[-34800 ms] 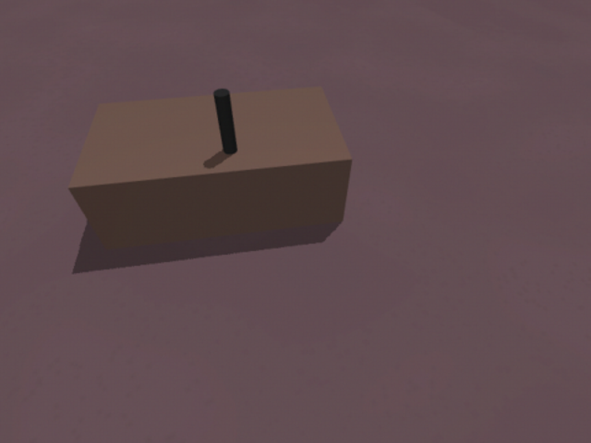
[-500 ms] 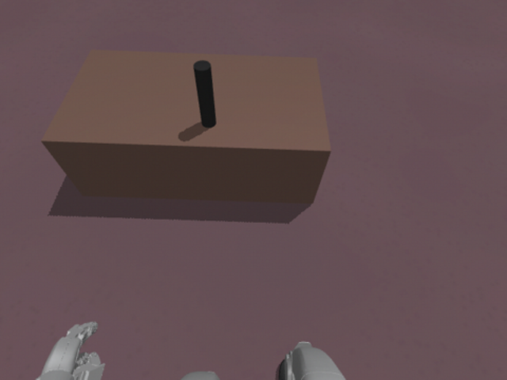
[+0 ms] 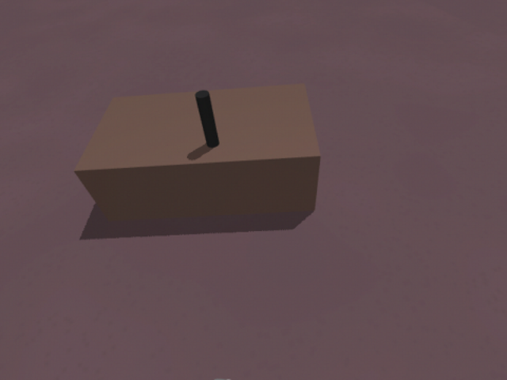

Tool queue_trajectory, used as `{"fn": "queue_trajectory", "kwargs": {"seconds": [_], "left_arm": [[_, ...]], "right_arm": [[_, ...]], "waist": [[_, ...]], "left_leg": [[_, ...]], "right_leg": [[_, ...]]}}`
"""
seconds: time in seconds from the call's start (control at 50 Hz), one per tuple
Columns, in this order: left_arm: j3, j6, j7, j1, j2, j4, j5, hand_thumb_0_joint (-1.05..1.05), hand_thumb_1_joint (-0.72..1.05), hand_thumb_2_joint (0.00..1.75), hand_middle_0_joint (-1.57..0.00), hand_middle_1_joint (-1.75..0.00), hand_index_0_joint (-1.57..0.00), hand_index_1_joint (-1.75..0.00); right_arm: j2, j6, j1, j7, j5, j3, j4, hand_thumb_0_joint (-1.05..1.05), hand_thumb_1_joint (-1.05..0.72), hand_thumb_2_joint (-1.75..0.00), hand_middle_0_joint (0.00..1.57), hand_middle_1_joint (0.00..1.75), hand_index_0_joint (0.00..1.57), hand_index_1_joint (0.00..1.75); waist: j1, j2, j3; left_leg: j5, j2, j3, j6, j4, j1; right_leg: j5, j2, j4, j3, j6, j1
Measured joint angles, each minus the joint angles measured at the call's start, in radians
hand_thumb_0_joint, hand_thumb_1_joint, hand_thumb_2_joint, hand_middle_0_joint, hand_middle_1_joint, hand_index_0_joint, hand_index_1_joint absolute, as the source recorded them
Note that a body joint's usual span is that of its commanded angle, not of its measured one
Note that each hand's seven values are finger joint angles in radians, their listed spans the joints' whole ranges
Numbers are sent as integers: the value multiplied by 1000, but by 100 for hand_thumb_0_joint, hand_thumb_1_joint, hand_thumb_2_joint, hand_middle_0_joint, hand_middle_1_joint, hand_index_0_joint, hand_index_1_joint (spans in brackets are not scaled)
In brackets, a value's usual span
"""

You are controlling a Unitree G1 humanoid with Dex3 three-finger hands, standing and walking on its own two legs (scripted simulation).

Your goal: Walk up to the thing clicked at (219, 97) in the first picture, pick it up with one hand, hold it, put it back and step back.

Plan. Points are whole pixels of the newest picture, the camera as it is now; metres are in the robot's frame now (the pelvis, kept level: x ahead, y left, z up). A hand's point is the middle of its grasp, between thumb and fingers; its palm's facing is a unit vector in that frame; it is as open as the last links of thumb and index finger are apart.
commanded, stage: step back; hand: left
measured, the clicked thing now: (207, 120) +1.11 +0.30 -0.28
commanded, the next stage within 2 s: stand in 0.92 s
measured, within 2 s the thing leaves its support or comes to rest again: neither
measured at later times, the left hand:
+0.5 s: hand out of the picture +0.11 +0.27 -0.15, palm faces +0.03 -0.93 -0.37, open 7.4 cm
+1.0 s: hand out of the picture +0.13 +0.28 -0.15, palm faces +0.07 -0.93 -0.35, open 7.4 cm
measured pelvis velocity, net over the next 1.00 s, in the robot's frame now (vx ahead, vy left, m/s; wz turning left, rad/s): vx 0.06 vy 0.02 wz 0.08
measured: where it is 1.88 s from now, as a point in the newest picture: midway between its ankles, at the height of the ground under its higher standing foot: outside the picture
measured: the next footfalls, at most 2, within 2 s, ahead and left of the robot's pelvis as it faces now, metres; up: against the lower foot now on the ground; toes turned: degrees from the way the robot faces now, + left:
left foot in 0.16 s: +0.02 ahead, +0.15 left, +0.00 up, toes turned +3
right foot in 0.48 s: +0.14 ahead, -0.11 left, +0.00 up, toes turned +1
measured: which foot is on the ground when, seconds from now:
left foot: up 0.00-0.14, down 0.16-0.50, up 0.52-0.74, down 0.76-1.00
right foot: down 0.00-0.18, up 0.20-0.46, down 0.48-1.00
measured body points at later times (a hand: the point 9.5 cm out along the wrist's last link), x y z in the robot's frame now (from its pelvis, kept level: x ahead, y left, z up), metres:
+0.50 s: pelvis +0.02 +0.00 -0.01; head +0.04 -0.01 +0.44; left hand +0.11 +0.32 -0.12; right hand +0.09 -0.32 -0.14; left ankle -0.02 +0.14 -0.73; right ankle +0.10 -0.11 -0.74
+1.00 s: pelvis +0.06 +0.02 +0.00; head +0.07 +0.02 +0.45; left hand +0.12 +0.33 -0.13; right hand +0.14 -0.28 -0.13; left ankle +0.02 +0.15 -0.73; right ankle +0.10 -0.11 -0.73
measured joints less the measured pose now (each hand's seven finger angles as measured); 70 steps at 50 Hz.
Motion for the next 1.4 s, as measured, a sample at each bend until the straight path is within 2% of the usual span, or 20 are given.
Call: {"fn": "queue_trajectory", "kwargs": {"seconds": [0.06, 0.12, 0.14, 0.18, 0.2, 0.26, 0.34, 0.44, 0.5, 0.54, 0.58, 0.62, 0.68, 0.74, 0.78, 0.8, 0.9, 1.04, 1.2, 1.4], "left_arm": [[7, -15, -7, -19, 8, -21, 5, 1, 90, 90, -21, -30, -21, -30], [15, -21, -13, -45, 23, -44, 3, 1, 90, 90, -21, -30, -21, -30], [15, -20, -14, -53, 30, -50, 0, 0, 90, 90, -21, -30, -21, -30], [15, -11, -13, -63, 51, -54, -6, 0, 90, 90, -21, -30, -20, -30], [14, -6, -10, -58, 60, -53, -9, 0, 90, 90, -21, -30, -20, -30], [4, 15, -10, -52, 57, -23, -14, 0, 90, 90, -20, -30, -20, -29], [-3, 2, -20, -64, 57, -26, -23, 1, 91, 90, -20, -30, -20, -29], [-6, -15, -23, -109, 42, -36, -29, 1, 91, 90, -20, -30, -20, -29], [-6, -29, -14, -136, 18, -24, -30, 0, 91, 90, -20, -30, -20, -29], [-13, -36, -9, -148, -3, -20, -23, 0, 91, 90, -20, -30, -20, -29], [-20, -33, -9, -157, -13, -18, -18, 0, 91, 90, -21, -30, -20, -30], [-25, -32, -9, -166, -22, -15, -16, 0, 90, 90, -21, -30, -20, -30], [-26, -37, -8, -180, -27, -11, -15, 0, 90, 90, -21, -30, -21, -30], [-23, -35, -7, -192, -16, -4, -18, 0, 90, 90, -21, -30, -21, -30], [-20, -28, -5, -199, -2, 4, -22, 0, 90, 90, -21, -30, -21, -30], [-18, -23, -3, -199, 6, 11, -25, 0, 90, 90, -21, -30, -21, -30], [-23, -17, -1, -187, 13, 50, -37, 0, 90, 90, -21, -30, -20, -30], [-48, -20, -6, -185, 9, 108, -49, 0, 91, 90, -20, -30, -20, -29], [-69, -21, -9, -203, -11, 138, -46, 0, 91, 90, -20, -30, -20, -29], [-69, -28, -6, -202, -8, 155, -39, 0, 91, 90, -20, -30, -20, -29]], "right_arm": [[-5, -8, 46, 4, -7, 0, 36, 0, -91, -90, 20, 30, 21, 29], [4, -19, 77, 11, -15, 1, 69, 0, -91, -90, 20, 30, 21, 29], [8, -25, 83, 13, -16, 0, 75, 0, -91, -90, 20, 30, 21, 29], [31, -42, 73, 12, -18, -3, 87, 1, -91, -90, 20, 30, 21, 29], [44, -52, 68, 11, -21, -5, 85, 1, -91, -90, 20, 30, 21, 29], [57, -78, 78, 13, -23, -6, 58, 0, -91, -90, 20, 30, 21, 30], [62, -89, 82, 7, -21, 0, 38, 0, -91, -90, 20, 30, 21, 30], [48, -81, 58, -2, -15, 5, 19, 0, -90, -90, 20, 30, 21, 30], [30, -59, 32, -9, -2, 9, 19, 0, -90, -90, 20, 30, 21, 30], [28, -42, 17, -19, 4, 12, 27, 0, -91, -90, 20, 30, 21, 30], [36, -33, 9, -23, 5, 15, 39, 0, -91, -90, 20, 30, 21, 29], [37, -34, 4, -19, 6, 20, 50, 0, -91, -90, 20, 30, 21, 29], [34, -37, 1, -13, 2, 24, 67, 0, -91, -90, 20, 30, 21, 29], [35, -43, -5, -11, -5, 24, 88, 0, -91, -90, 20, 30, 21, 29], [42, -50, -11, -12, -12, 21, 107, 0, -91, -90, 20, 30, 21, 30], [49, -52, -15, -13, -16, 19, 116, 0, -91, -90, 20, 30, 21, 30], [52, -46, -25, -4, -16, 28, 154, 0, -91, -90, 20, 30, 21, 30], [66, -70, -63, -1, 6, 43, 174, 0, -91, -90, 20, 30, 21, 30], [72, -73, -126, -4, 12, 48, 172, 0, -91, -90, 20, 30, 21, 30], [72, -71, -144, -3, 13, 48, 178, 0, -91, -90, 20, 30, 21, 30]], "waist": [[-10, 10, -4], [-15, -2, 3], [-17, -9, 7], [-11, -58, 30], [-6, -86, 36], [-37, -88, 8], [-49, -97, 3], [-57, -95, 34], [-58, -49, 53], [-60, -15, 51], [-47, -21, 41], [-42, -20, 32], [-34, -12, 26], [-33, -15, 28], [-33, -36, 38], [-31, -54, 41], [-34, -46, 19], [-38, -64, 3], [-31, -69, -3], [-30, -55, -2]], "left_leg": [[-32, 23, 23, -13, -92, 64], [-83, 41, 79, -11, -230, 132], [-70, 44, 99, -5, -292, 159], [87, 18, 127, 9, -384, 207], [101, 5, 147, 15, -398, 223], [78, 19, 140, 33, -396, 230], [85, 38, 138, 24, -436, 268], [50, 48, 142, 4, -397, 274], [-20, 81, 131, -10, -289, 246], [-80, 80, 84, 11, -189, 202], [-159, 50, 81, 15, -106, 165], [-173, 40, 87, 19, -78, 140], [-135, 50, 92, 20, -107, 123], [-88, 67, 113, 16, -232, 147], [45, 58, 128, 0, -320, 178], [64, 48, 140, -6, -335, 190], [44, 71, 141, -7, -347, 203], [78, 67, 144, -2, -451, 279], [122, 64, 150, 1, -550, 344], [160, 68, 152, -4, -617, 378]], "right_leg": [[3, -8, -5, -33, -1, -12], [-4, -27, 9, -68, 7, -21], [-9, -34, 18, -76, 12, -24], [-28, -64, 60, -59, 21, -31], [-37, -74, 101, -35, 8, -46], [-142, -28, 271, -16, -9, -113], [-124, -21, 309, -17, -11, -174], [-23, -34, 137, -37, -1, -169], [126, -2, 35, -63, -2, -122], [101, 14, 57, -84, -7, -125], [80, 1, 71, -78, -15, -130], [77, -11, 63, -79, -16, -128], [77, -20, 54, -85, -10, -130], [66, -28, 67, -90, -3, -138], [51, -43, 92, -82, 7, -144], [47, -53, 98, -69, 12, -144], [75, -29, 20, -73, 24, -103], [108, -30, -82, -73, 32, -27], [147, -31, -172, -70, 38, 33], [178, -26, -226, -70, 34, 61]]}}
